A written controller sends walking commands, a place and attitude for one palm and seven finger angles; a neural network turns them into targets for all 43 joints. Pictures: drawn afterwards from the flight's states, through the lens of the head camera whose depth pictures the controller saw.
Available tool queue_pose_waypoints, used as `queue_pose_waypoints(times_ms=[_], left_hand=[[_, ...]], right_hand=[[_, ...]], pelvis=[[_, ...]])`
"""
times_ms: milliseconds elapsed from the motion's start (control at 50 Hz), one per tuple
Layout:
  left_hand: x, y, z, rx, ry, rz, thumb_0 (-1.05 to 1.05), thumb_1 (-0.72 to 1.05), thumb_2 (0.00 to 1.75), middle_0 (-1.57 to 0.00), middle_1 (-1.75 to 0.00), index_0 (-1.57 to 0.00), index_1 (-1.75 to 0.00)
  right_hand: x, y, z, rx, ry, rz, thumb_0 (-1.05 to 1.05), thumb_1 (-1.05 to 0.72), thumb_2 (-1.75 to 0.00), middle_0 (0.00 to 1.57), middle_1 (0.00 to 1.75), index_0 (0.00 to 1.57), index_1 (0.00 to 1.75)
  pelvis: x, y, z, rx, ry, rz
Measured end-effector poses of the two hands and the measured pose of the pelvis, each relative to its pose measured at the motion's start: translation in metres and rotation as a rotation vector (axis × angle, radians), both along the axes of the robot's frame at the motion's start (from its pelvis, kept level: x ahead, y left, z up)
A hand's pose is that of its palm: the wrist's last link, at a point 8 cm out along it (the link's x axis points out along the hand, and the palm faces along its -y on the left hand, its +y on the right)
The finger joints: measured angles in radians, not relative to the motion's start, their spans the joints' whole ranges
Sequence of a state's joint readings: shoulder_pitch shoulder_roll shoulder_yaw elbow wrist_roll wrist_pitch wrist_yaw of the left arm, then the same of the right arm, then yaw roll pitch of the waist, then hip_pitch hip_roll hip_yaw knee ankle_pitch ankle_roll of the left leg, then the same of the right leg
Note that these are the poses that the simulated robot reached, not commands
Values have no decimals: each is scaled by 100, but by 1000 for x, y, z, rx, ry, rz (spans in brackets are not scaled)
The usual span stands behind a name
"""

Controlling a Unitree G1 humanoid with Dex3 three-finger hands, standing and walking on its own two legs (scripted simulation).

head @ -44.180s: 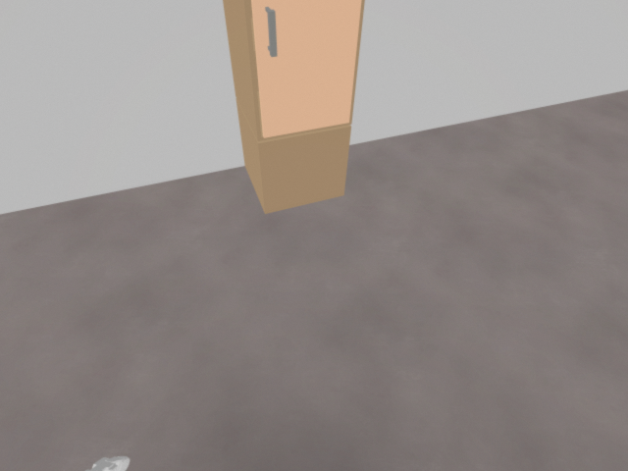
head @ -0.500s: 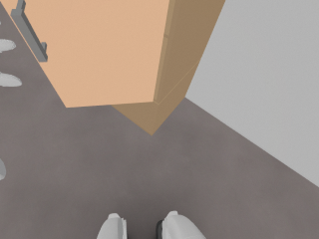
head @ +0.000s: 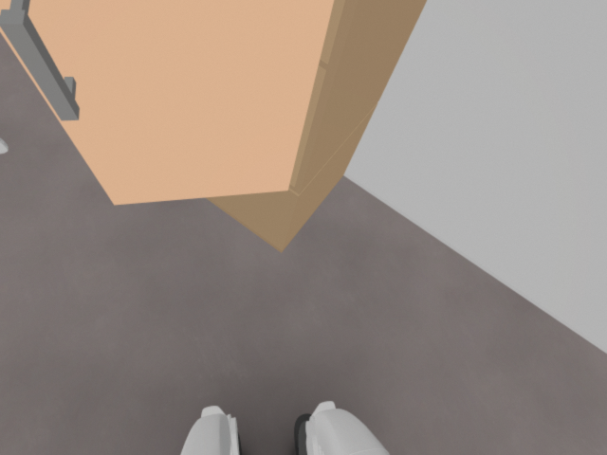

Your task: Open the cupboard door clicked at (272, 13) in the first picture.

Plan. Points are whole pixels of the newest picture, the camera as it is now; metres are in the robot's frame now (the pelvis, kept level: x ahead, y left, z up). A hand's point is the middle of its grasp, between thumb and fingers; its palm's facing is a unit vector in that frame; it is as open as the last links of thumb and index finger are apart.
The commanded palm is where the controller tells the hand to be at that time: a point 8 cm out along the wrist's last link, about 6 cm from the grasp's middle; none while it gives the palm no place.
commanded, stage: move the hooked fingers beside the handle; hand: left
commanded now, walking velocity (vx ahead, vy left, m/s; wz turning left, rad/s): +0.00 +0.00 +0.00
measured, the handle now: (47, 59) +0.56 +0.26 +0.10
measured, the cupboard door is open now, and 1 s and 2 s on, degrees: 46 46 46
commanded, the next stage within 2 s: slide the fingers in behind the handle in 1.14 s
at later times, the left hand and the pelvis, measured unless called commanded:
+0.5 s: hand out of the picture +0.49 +0.30 +0.11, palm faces +0.11 -0.99 +0.00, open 14.0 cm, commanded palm +0.48 +0.34 +0.10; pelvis -0.01 -0.01 +0.00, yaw +2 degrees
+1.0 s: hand out of the picture +0.50 +0.32 +0.11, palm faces +0.12 -0.99 +0.01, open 14.0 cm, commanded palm +0.49 +0.34 +0.10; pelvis -0.01 -0.01 -0.01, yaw +0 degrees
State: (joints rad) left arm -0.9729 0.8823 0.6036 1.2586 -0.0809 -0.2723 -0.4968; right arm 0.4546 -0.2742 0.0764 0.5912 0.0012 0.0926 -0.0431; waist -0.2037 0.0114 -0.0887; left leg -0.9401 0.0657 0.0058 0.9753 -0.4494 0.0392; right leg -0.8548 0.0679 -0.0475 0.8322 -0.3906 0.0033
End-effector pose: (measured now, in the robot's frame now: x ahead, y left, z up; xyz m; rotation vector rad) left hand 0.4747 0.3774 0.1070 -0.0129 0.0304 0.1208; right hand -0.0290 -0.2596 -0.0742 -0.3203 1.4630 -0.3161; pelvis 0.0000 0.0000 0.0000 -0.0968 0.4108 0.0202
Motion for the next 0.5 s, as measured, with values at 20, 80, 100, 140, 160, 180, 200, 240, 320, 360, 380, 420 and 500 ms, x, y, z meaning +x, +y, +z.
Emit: queue_pose_waypoints(times_ms=[20,80,100,140,160,180,200,240,320,360,380,420,500], left_hand=[[-1,2,1,-2,-9,-1,-1,-50,30,-30,-120,-29,-120],[-5,2,5,2,-14,-21,-1,-50,30,-30,-120,-29,-120],[-6,1,5,4,-8,-33,-1,-50,30,-30,-120,-29,-120],[-9,-2,3,2,13,-53,-1,-50,30,-30,-120,-29,-120],[-10,-5,1,-2,23,-61,-1,-50,30,-30,-120,-29,-120],[-11,-7,-1,-10,31,-64,-1,-50,30,-30,-120,-29,-120],[-12,-9,-3,-16,36,-64,-1,-50,30,-30,-120,-29,-120],[-13,-13,-6,-26,37,-55,-1,-50,30,-30,-120,-29,-120],[-13,-19,-3,-6,-5,-29,-1,-50,30,-30,-120,-29,-120],[-13,-21,2,2,-27,-17,-1,-50,30,-30,-120,-29,-120],[-13,-22,4,4,-32,-14,-1,-50,30,-30,-120,-29,-120],[-12,-24,6,5,-22,-13,-1,-50,30,-30,-120,-30,-120],[-12,-25,4,10,35,-15,-1,-50,30,-30,-120,-30,-120]], right_hand=[[2,1,0,1,-1,4,1,-90,-90,21,30,21,30],[10,1,1,0,-9,18,1,-90,-90,21,30,21,30],[13,1,1,0,-12,24,0,-90,-90,21,30,21,30],[19,1,1,0,-21,38,0,-90,-90,21,30,21,30],[21,1,1,0,-26,45,0,-90,-90,20,30,21,30],[24,1,0,-1,-33,51,0,-90,-90,20,30,21,30],[27,0,0,-1,-41,57,0,-90,-90,20,30,21,30],[31,-1,0,-5,-59,66,0,-90,-90,20,30,21,30],[34,-3,-2,-8,-86,74,0,-90,-90,20,30,21,30],[32,-5,-3,-6,-92,72,0,-91,-90,20,30,21,30],[31,-6,-4,-5,-93,69,0,-91,-90,20,30,21,30],[27,-7,-5,-2,-92,62,0,-91,-90,20,30,21,30],[16,-10,-7,-1,-81,49,0,-91,-90,20,30,21,30]], pelvis=[[1,1,0,-1,-3,3],[3,3,2,-5,-11,14],[3,4,2,-6,-14,18],[3,5,3,-6,-21,25],[3,6,3,-6,-23,28],[2,6,4,-5,-26,30],[1,6,4,-4,-29,31],[-1,6,3,-2,-33,32],[-5,4,2,0,-37,31],[-8,2,1,1,-41,30],[-9,1,1,2,-42,30],[-11,-1,0,3,-44,29],[-15,-6,-1,7,-43,29]])
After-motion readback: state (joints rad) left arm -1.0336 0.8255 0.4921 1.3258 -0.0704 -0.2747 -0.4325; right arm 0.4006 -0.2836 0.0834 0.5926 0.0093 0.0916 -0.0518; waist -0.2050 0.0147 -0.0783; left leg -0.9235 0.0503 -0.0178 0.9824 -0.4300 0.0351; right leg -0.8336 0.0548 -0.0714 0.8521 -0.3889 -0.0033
